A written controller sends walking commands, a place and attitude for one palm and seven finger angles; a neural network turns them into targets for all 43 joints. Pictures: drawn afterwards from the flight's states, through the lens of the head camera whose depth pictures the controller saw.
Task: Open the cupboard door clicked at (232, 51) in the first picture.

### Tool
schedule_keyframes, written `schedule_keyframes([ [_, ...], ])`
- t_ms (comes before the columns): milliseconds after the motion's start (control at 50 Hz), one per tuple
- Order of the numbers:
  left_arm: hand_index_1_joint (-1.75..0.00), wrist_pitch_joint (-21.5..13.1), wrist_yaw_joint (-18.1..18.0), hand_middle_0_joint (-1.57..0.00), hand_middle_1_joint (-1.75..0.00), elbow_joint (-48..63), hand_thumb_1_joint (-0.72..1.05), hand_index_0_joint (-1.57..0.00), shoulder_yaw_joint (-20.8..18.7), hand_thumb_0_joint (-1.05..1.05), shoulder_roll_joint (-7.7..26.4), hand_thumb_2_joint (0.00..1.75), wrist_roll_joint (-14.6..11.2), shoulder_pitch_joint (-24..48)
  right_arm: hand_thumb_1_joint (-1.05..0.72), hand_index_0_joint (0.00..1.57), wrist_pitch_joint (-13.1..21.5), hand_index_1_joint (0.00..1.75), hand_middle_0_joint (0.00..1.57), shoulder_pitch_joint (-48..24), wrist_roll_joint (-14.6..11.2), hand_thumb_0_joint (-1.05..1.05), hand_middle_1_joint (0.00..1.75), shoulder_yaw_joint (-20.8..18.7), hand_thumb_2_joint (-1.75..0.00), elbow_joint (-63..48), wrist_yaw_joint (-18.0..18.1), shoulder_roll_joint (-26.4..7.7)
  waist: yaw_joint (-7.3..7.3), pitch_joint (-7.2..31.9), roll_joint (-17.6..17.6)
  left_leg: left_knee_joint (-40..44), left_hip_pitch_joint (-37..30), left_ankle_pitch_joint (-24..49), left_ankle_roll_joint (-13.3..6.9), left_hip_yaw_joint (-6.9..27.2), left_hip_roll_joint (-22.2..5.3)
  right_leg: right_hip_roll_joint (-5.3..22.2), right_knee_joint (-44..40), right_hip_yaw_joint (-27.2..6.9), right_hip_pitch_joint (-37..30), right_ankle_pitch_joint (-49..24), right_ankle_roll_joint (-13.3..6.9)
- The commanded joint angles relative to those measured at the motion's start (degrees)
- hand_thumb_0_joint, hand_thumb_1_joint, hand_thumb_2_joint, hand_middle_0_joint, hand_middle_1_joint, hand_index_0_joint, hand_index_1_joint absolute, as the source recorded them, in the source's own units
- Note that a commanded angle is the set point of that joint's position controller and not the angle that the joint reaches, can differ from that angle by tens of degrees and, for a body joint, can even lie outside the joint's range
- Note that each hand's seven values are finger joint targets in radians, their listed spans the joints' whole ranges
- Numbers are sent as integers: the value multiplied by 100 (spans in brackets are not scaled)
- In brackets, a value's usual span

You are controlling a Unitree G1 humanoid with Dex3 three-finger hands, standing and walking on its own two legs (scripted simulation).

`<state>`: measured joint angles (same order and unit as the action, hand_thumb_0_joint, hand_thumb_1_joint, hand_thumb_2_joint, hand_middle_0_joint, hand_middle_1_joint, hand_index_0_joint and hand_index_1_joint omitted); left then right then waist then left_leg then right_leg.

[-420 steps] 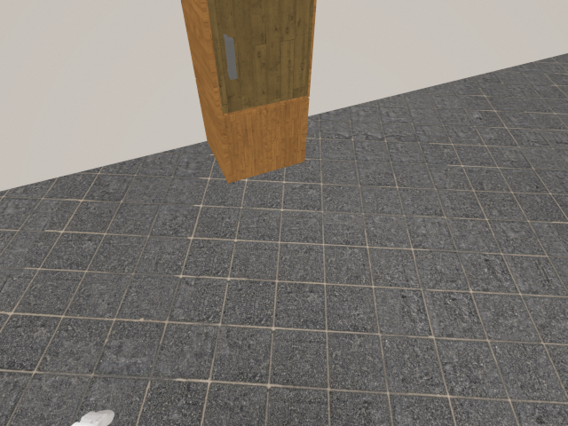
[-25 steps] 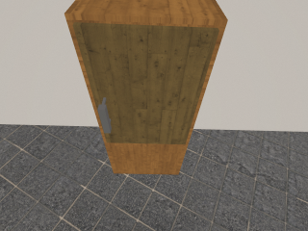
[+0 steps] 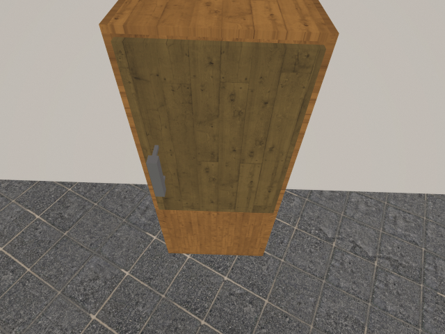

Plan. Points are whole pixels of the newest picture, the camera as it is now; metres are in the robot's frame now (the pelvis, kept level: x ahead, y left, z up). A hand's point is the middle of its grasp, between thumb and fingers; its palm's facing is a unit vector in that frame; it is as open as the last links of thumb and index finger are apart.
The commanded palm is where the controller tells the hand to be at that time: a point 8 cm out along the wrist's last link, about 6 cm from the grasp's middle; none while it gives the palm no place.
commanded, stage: look again from close up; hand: left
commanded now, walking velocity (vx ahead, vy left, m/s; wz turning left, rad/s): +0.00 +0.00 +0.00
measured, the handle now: (158, 171) +0.52 +0.22 -0.10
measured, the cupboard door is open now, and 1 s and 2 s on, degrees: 0 0 0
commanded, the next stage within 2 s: raise the hand with hooked fingers in 0.04 s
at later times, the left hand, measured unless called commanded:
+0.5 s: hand (112, 320) +0.15 +0.21 -0.07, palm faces +0.04 -1.00 -0.05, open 8.3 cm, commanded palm +0.12 +0.28 -0.08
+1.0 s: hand (92, 307) +0.17 +0.26 -0.08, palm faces +0.06 -1.00 -0.05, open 11.3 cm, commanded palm +0.15 +0.31 -0.08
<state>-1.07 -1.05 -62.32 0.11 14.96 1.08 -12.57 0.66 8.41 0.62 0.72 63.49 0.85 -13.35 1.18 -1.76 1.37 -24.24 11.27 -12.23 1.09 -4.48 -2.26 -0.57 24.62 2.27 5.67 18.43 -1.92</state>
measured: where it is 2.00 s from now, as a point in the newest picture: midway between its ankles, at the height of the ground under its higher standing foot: outside the picture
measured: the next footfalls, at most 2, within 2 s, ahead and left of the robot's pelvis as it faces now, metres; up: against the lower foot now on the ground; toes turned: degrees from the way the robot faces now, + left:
none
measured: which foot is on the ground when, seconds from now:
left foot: down 0.00-1.00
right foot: down 0.00-1.00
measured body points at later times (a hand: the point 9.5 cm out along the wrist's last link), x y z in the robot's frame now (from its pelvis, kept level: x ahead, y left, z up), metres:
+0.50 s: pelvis -0.06 +0.00 -0.10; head +0.00 +0.00 +0.35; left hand +0.15 +0.27 -0.07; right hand +0.16 -0.25 -0.16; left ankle +0.01 +0.13 -0.74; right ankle -0.06 -0.09 -0.74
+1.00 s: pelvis -0.07 +0.02 -0.11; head +0.01 +0.04 +0.33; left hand +0.16 +0.31 -0.07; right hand +0.08 -0.22 -0.20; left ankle +0.01 +0.13 -0.74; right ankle -0.06 -0.09 -0.74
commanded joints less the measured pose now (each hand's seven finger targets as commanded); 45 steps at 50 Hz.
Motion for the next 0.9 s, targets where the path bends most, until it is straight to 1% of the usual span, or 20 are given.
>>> schedule_keyframes([
  [0, -30, -67, -40, -20, -30, 219, 90, -20, -175, 0, 839, 90, -18, -129, -90, 20, 121, 30, 20, 7, 13, 0, 30, -166, -90, -248, 66, -857, -41, 249, -40, 208, -406, 1280, -273, 501, -506, 763, -444, -563, 286, -1958, -28],
  [100, -30, -62, -42, -20, -30, 216, 90, -20, -178, 0, 828, 90, -23, -115, -90, 20, 119, 30, 20, 28, 12, 0, 30, -159, -90, -207, 70, -849, -43, 227, -68, 238, -412, 1294, -262, 496, -506, 762, -462, -547, 263, -1978, -27],
  [120, -30, -147, -330, -20, -30, 90, 90, -20, -64, 0, 226, 90, 22, -722, -90, 20, 98, 30, 20, 41, -36, 0, 30, -181, -90, -547, 40, -595, -66, -236, -528, -1011, -7, 1272, -115, 99, -434, 1060, -516, -910, 621, -3538, 327],
  [140, -32, -1372, -290, -20, -32, 8372, 88, -20, -1691, 0, 2201, 89, -985, 3516, -90, 20, 861, 30, 20, 379, -295, 0, 30, -406, -90, -2303, 254, -1222, -524, 2522, -1254, -257, -1377, 2437, -278, 331, 300, 462, 197, -238, 139, -3968, -49],
  [160, -33, -1229, -351, -20, -33, 6712, 85, -20, -1464, 0, 1662, 88, -557, 386, -90, 20, 1371, 30, 20, 101, -197, 0, 30, -317, -90, -2210, 428, -907, 60, 2448, -1973, -102, -2170, 3542, -382, 415, -30, 147, 733, -81, 534, -2804, -97],
  [180, -34, -695, -403, -21, -34, 6069, 83, -21, -798, 0, 304, 87, -896, -995, -90, 20, 1480, 30, 20, 129, -259, 0, 30, -359, -90, -2212, 415, -657, -133, 1810, -1832, -190, -1719, 3598, -273, 456, -51, 93, 820, 334, 1040, -1456, 7],
  [200, -36, -728, -301, -21, -36, 5618, 81, -21, -776, 0, -177, 86, -972, -639, -90, 20, 1480, 30, 20, 340, -293, 0, 30, -428, -90, -2133, 350, -666, -414, 927, -748, -487, -1049, 3088, -267, 509, -80, 77, 600, 373, 1623, -1275, 107],
  [220, -37, -1039, -133, -21, -37, 5430, 78, -21, -1062, 0, 62, 85, -1065, -184, -90, 20, 1457, 30, 20, 284, -205, 0, 30, -577, -90, -2337, 335, -865, -478, 268, 7, -865, -170, 2020, -244, 516, 31, 47, 574, 425, 2135, -1334, 170],
  [240, -39, -1430, 87, -21, -39, 4713, 76, -21, -1340, 0, 90, 84, -1124, -555, -90, 20, 1418, 30, 20, 244, -120, 0, 30, -654, -90, -2364, 332, -907, -439, 152, 888, -1228, 616, 1300, -221, 482, 115, 39, 825, 469, 2561, -1317, 208],
  [260, -40, -1891, 400, -21, -40, 4161, 74, -21, -1276, 0, -255, 83, -1250, -1196, -90, 20, 1436, 30, 20, 111, -74, 0, 30, -634, -90, -2510, 294, -850, -236, 198, 1275, -1615, 1345, 878, -210, 486, 185, 32, 1270, 445, 2908, -1245, 227],
  [280, -42, -2381, 748, -21, -42, 3888, 71, -21, -1411, 0, -271, 82, -1302, -1545, -90, 20, 1504, 30, 20, 21, -113, 0, 30, -655, -90, -2667, 218, -792, 11, 351, 1152, -1979, 1843, 771, -167, 441, 278, 71, 1721, 342, 2975, -1350, 182],
  [320, -45, -3378, 1475, -22, -45, 4080, 67, -22, -1589, 0, -98, 80, -1506, -1508, -90, 20, 1608, 30, 20, -207, -47, 0, 30, -695, -90, -2938, 91, -792, 285, 1312, 901, -2746, 2655, 452, -92, 365, 325, 74, 2636, 98, 3348, -1207, 146],
  [360, -48, -4122, 2236, -22, -48, 4349, 62, -22, -1814, 0, 285, 78, -1723, -1054, -90, 20, 1731, 30, 20, -300, -99, 0, 30, -712, -90, -3235, -3, -796, 286, 1913, 287, -3399, 3261, 112, -60, 356, 342, 128, 3166, -257, 3673, -799, 108],
  [380, -50, -4243, 2584, -22, -50, 4191, 60, -22, -2007, 0, 533, 77, -1874, -932, -90, 20, 1731, 30, 20, -233, -163, 0, 30, -692, -90, -3317, -33, -793, 281, 1865, 119, -3663, 3603, -205, -46, 373, 338, 213, 3157, -634, 3745, -408, 95],
  [420, -53, -4012, 2853, -22, -53, 4851, 55, -22, -2271, 0, 789, 75, -2226, -624, -90, 20, 1712, 30, 20, -363, -226, 0, 30, -700, -90, -3828, 48, -847, 310, 2401, -41, -3929, 3867, -585, -138, 248, 333, 219, 3099, -899, 3724, 528, 140],
  [480, -57, -3565, 2770, -23, -57, 5845, 48, -23, -2145, 0, 836, 72, -2480, 240, -90, 20, 1651, 30, 20, -294, -290, 0, 30, -597, -90, -4133, 270, -808, 70, 2296, 151, -4099, 4038, -1221, -256, 340, 202, 116, 2788, -1035, 4174, 1916, 219],
  [540, -62, -3428, 2389, -24, -62, 6912, 41, -24, -1918, 0, 890, 69, -2214, 512, -90, 20, 1634, 30, 20, 15, -246, 0, 30, -522, -90, -4039, 423, -727, -96, 2458, -518, -4086, 3618, -990, -335, 435, 89, 59, 2850, -868, 4332, 1573, 152],
  [580, -64, -3278, 2242, -24, -64, 7035, 36, -24, -1724, 0, 886, 67, -2048, 674, -90, 20, 1611, 30, 20, 102, -208, 0, 30, -465, -90, -3927, 505, -747, -286, 2236, -352, -4106, 3670, -989, -375, 567, 27, -51, 3004, -663, 4622, 1372, 130],
  [780, -80, -2507, 2220, -25, -80, 6070, 13, -25, -2197, 0, 1017, 57, -2118, 50, -90, 20, 1516, 30, 20, 27, -213, 0, 30, -404, -90, -3717, 513, -727, 10, 2424, -491, -3771, 3625, -827, -302, 719, 61, -109, 3173, -195, 4487, 1086, 77],
  [880, -87, -2652, 2091, -26, -87, 6100, 1, -26, -2186, 0, 1014, 52, -2101, 158, -90, 20, 1519, 30, 20, 122, -186, 0, 30, -413, -90, -3717, 443, -765, -42, 2408, -382, -3632, 3530, -909, -293, 775, 55, -133, 3263, -21, 4628, 1094, 68],
])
